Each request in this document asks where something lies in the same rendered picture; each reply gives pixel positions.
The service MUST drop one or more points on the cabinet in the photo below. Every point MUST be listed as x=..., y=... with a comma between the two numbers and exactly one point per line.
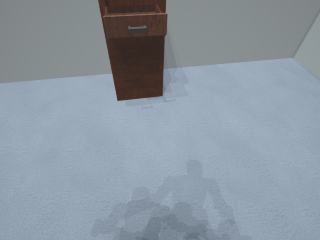
x=137, y=63

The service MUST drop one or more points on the drawer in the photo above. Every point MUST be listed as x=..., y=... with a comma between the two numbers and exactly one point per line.
x=117, y=20

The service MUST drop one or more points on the handle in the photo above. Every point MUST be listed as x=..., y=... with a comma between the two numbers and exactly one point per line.
x=135, y=30

